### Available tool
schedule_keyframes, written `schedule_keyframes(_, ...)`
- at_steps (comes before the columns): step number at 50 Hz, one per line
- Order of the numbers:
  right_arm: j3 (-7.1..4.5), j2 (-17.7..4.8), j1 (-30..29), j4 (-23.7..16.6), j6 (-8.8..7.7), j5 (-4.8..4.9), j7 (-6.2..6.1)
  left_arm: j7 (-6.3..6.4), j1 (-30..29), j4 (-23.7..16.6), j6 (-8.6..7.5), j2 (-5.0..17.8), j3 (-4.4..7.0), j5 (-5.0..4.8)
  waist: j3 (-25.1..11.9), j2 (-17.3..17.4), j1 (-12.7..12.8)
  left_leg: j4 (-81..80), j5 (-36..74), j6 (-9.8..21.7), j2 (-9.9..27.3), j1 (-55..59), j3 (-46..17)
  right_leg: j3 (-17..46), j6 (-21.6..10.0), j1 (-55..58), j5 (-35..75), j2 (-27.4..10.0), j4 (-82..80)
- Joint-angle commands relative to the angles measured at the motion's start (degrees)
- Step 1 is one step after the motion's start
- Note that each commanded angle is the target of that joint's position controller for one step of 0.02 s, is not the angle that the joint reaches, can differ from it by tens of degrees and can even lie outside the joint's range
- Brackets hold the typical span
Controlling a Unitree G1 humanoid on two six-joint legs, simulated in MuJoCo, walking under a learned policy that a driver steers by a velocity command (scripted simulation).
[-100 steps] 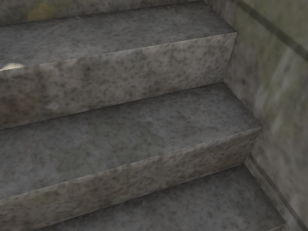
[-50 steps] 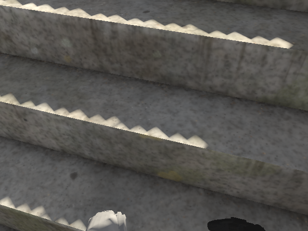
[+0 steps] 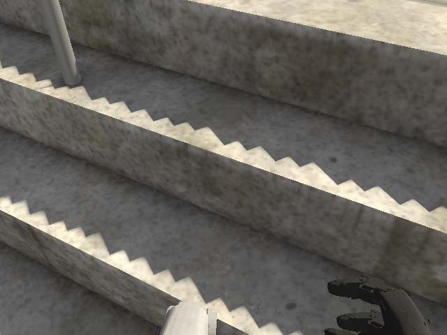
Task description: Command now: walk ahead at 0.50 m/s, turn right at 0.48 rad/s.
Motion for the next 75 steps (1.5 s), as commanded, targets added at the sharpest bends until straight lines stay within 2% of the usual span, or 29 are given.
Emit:
schedule_keyframes(1, 1.73, 4.8, -36.33, -18.03, -0.34, -0.09, 0.77, -4.41, -1.87, -0.24, 2.48, 7.67, 2.0, -0.8, 13.86, -3.62, -3.6, -29.72, 1.6, 0.86, 3.28, 20.3, 7.33, 13.37, -13.05, -28.42, 18.19, -13.64, -34.93)
schedule_keyframes(2, 2.34, 8.56, -32.77, -18.76, 0.83, 2.54, 3.28, -5.79, -1.91, -2.31, 0.93, 10.47, 2.01, -2.17, 10.81, -11.62, -6.97, -17.81, 14.45, -4.05, -0.58, 46.0, 13.82, 12.95, -17.91, -47.01, 42.83, -15.69, -38.39)
schedule_keyframes(4, -4.11, -7.07, -4.92, -9.57, 1.6, 5.76, 3.63, -7.61, -12.12, -8.27, -2.83, 20.54, 4.81, -7.57, -3.49, -8.62, -20.29, -34.36, 20.31, -6.25, -9.29, 60.81, 14.16, 1.97, -9.87, -22.49, 107.02, -12.4, -18.21)
schedule_keyframes(5, -6.29, -10.66, 7.93, -4.79, 1.34, 2.52, 2.11, -7.61, -11.64, -9.21, -3.7, 18.97, 5.38, -6.6, -11.49, -5.76, -21.03, -48.93, 25.91, -2.25, -6.51, 72.94, 4.95, 2.94, -7.36, -19.48, 104.01, -11.42, -0.57)
schedule_keyframes(6, -6.44, -11.92, 21.79, 1.5, 0.69, 2.03, 1.93, -8.38, 0.85, -8.32, -3.26, 8.75, 3.17, -1.91, -27.09, 12.53, -18.46, -64.5, 25.23, 8.71, 8.63, 94.42, -26.45, 5.26, -7.62, -34.86, 65.65, -3.99, 20.37)
schedule_keyframes(7, -7.32, -12.8, 33.41, 5.71, 2.08, 0.04, 1.76, -8.51, 2.71, -2.95, -0.92, 9.27, 5.18, -3.45, -23.57, 18.78, -21.46, -84.19, -1.15, 9.67, 17.59, 82.61, -50.7, 10.58, -6.84, -35.29, 31.16, 3.02, 52.24)
schedule_keyframes(9, -7.05, -13.14, 23.46, 10.58, -1.05, 3.57, 1.07, -7.46, -4.02, -2.54, 1.03, 6.12, 5.59, -4.84, 0.71, 13.4, -15.02, -88.42, -22.82, 3.47, 16.13, 57.81, -42.81, 7.18, -7.91, -47.62, 38.8, -1.2, 79.51)
schedule_keyframes(12, -2.62, 6.03, 10.23, 13.61, -0.79, 1.58, 1.69, -5.89, -10.51, -3.88, 2.37, 2.42, 3.74, -5.47, 0.06, -5.49, -8.02, -85.68, 2.75, 0.13, 16.01, 53.42, -23.4, 7.7, -13.63, -50.83, 41.47, -2.34, 87.83)
schedule_keyframes(15, -2.51, 8.56, 8.91, 16.2, -3.75, 0.25, 0.72, -5.99, -16.14, -7.17, 4.1, 2.28, 2.89, -6.59, 2.88, -3.43, -3.58, -88.82, 20.63, -4.57, 11.36, 52.67, -1.83, 6.16, -16.58, -55.56, 37.11, -4.12, 85.92)
schedule_keyframes(19, -3.29, 3.71, 18.65, 21.57, -3.93, -2.16, 0.84, -7.38, -23.01, -11.01, 4.66, 3.82, 1.27, -6.82, 6.3, -1.22, -5.41, -96.06, 19.4, -1.4, 10.54, 60.03, 7.08, 1.08, -18.8, -70.01, 28.07, -0.56, 107.54)
schedule_keyframes(27, -1.34, 3.0, 42.04, 27.16, -5.1, -5.27, 3.33, -2.2, -46.95, -23.49, 8.5, 6.72, -0.54, -6.38, 4.84, 4.07, -11.91, -102.99, 28.07, -0.96, 13.01, 81.67, 11.84, -6.55, -17.81, -84.56, 31.1, -6.43, 81.67)
schedule_keyframes(30, -2.34, -3.67, 34.35, 26.86, -4.18, -1.77, 7.1, -3.0, -56.66, -29.04, 12.7, 7.15, -1.5, -5.31, 7.01, 6.02, -6.67, -111.16, 70.32, 2.49, 16.17, 68.58, 16.23, -19.68, -17.36, -62.64, 10.6, -6.66, 56.99)
schedule_keyframes(33, -4.87, -14.03, 33.31, 25.61, -8.3, 0.93, 5.15, -5.44, -40.44, -26.13, 11.78, 5.78, -0.58, -6.03, -0.11, 13.29, 0.0, -94.7, 129.76, 2.15, 19.99, 86.9, 20.79, -21.27, -13.27, -51.29, 8.94, 1.82, 49.14)
schedule_keyframes(35, -5.21, -12.93, 36.11, 26.39, -7.65, -2.76, 6.3, -3.75, -32.95, -23.78, 10.99, 11.2, 0.69, -6.89, -8.6, 11.73, -1.28, -83.31, 138.06, 4.04, 16.05, 83.09, 18.22, -17.53, -15.11, -31.06, 15.12, 6.09, 37.76)
schedule_keyframes(37, -5.46, -8.89, 30.25, 23.73, -6.01, -4.45, 7.85, -1.29, -5.88, -13.96, 11.16, 16.95, 3.31, -6.15, -12.84, 2.13, 5.65, -55.15, 91.15, 1.7, 7.57, 55.73, 12.16, 9.5, -17.92, -2.34, 14.41, 0.39, 12.26)
schedule_keyframes(38, -8.28, -8.27, 20.68, 11.81, -8.54, 5.85, 2.58, 2.02, -20.11, -17.41, 9.67, 18.74, 6.34, -5.14, -10.25, -10.67, -2.2, -22.65, 35.58, -4.75, -6.66, 46.68, 10.73, 35.53, -22.17, -6.59, -15.77, -4.57, -2.25)
schedule_keyframes(39, -6.8, -2.64, 15.55, 6.81, -8.61, 2.01, 0.71, 2.0, -28.39, -17.95, 7.87, 17.98, 6.04, -5.03, -6.25, -7.46, -5.65, -0.59, 30.46, -6.0, -6.26, 37.2, -1.47, 34.64, -21.27, -10.69, -11.51, -6.48, -8.25)
schedule_keyframes(41, -5.15, 1.87, 16.72, 11.66, -4.01, 2.69, 2.95, -0.76, -14.2, -8.72, 5.97, 8.02, 2.24, -1.35, 7.07, -4.48, -2.84, 11.44, 36.69, -0.63, -10.74, 16.55, -18.08, 26.09, -15.52, -15.59, -0.69, -5.85, -6.08)
schedule_keyframes(43, -3.54, 4.56, 16.87, 7.77, -3.85, 0.6, 4.34, -2.35, -19.42, -7.41, 4.4, 7.59, 1.78, -3.91, 7.47, -1.94, -10.62, 13.44, 27.45, 2.4, -8.61, 8.49, -13.56, 15.92, -14.33, -16.92, 17.34, -4.94, -2.74)
schedule_keyframes(45, -4.31, -1.21, 13.37, 4.58, -4.04, 0.85, 3.28, -3.29, -23.57, -9.98, 3.7, 8.73, 2.19, -2.52, 3.16, 1.6, -14.03, 3.14, 23.21, 1.59, -4.72, 9.76, -3.16, 4.74, -13.84, -17.38, 29.36, -3.62, -6.08)
schedule_keyframes(47, -3.01, 0.15, 9.89, 4.55, -4.09, 1.94, 2.13, -2.35, -15.1, -7.6, 3.95, 6.9, 1.45, -1.31, 1.73, -5.57, -10.95, 26.31, 14.69, -0.02, -5.85, 0.91, -2.11, 13.11, -15.78, -14.25, 20.96, -6.41, -9.84)
schedule_keyframes(50, -1.23, 0.92, -1.61, -1.22, -2.6, 1.24, 1.51, -3.51, -7.2, -4.44, 3.33, 9.65, 0.98, 2.38, 2.36, 2.34, -9.54, 10.11, 23.08, 1.13, -1.88, 1.53, 0.59, 10.57, -12.33, -17.44, 14.17, -3.95, -12.6)
schedule_keyframes(53, -0.93, -0.71, -15.5, -9.09, 0.77, 1.8, 0.7, -6.38, -14.76, -8.56, 3.33, 15.76, 1.74, -3.34, 3.26, -5.99, -12.29, -18.16, 6.58, -6.3, -2.61, 44.55, 6.71, 12.39, -18.4, -47.67, 28.62, -8.53, -32.68)
schedule_keyframes(56, -4.82, -8.62, 4.18, -2.66, 1.21, 1.82, 0.79, -6.07, -18.04, -13.49, -1.34, 21.87, 4.54, -8.96, -5.9, -7.59, -18.36, -41.45, 6.87, -8.6, -11.35, 43.58, 12.94, 9.43, -18.48, -7.7, 109.0, -14.11, -14.99)
schedule_keyframes(58, -6.71, -13.37, 30.27, 5.16, 0.63, 1.61, -1.09, -7.05, -9.74, -10.91, -0.88, 11.82, 3.65, -1.04, -26.13, 11.22, -20.31, -63.62, 17.53, 7.83, 4.32, 76.28, -30.29, 6.03, -12.31, -21.75, 86.78, -3.68, 22.44)
schedule_keyframes(59, -7.19, -15.95, 32.79, 6.59, 1.28, -0.97, -0.02, -8.06, -9.8, -6.38, 1.0, 10.27, 4.39, -1.62, -12.98, 23.87, -23.57, -87.78, -13.87, 14.42, 13.47, 72.44, -60.73, 10.1, -8.25, -44.43, 33.54, 7.71, 56.33)
schedule_keyframes(60, -7.08, -14.88, 29.57, 8.96, -0.88, 0.0, 0.34, -7.27, -14.31, -7.67, 1.57, 12.15, 4.82, -6.11, 1.19, 19.51, -19.88, -88.71, -33.26, 8.2, 10.41, 63.81, -57.44, 12.25, -10.49, -58.16, 37.88, 5.81, 73.98)
schedule_keyframes(64, -3.81, 5.2, 19.21, 17.86, -2.17, 1.41, -0.33, -3.33, -21.72, -10.53, 2.77, 6.73, 1.73, -4.84, 3.98, -1.48, -9.29, -82.6, -5.5, 1.65, 7.97, 56.65, -28.05, 8.02, -14.88, -62.03, 34.14, 1.58, 77.24)
schedule_keyframes(75, -2.29, 3.63, 39.28, 27.49, -4.92, -5.28, 1.31, -1.68, -40.59, -22.84, 5.61, 4.99, -3.51, -5.68, 9.36, 2.57, -11.58, -98.92, 14.25, 1.82, 10.83, 79.42, -6.49, -2.15, -17.92, -93.71, 25.67, -3.35, 89.36)
Keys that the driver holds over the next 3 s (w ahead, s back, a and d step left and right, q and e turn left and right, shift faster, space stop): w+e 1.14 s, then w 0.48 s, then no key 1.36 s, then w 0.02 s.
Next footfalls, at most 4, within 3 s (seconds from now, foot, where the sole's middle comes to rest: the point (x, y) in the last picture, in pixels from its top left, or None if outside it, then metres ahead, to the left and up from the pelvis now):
0.08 left None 0.28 0.17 -0.55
0.66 right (323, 318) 0.45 -0.10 -0.34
1.12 left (295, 139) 0.76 -0.01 -0.14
1.70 right None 0.85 -0.44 0.07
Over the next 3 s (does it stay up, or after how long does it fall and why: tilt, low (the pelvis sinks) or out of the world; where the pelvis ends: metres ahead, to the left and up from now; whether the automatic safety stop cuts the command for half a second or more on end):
stays up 0.93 -0.35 0.84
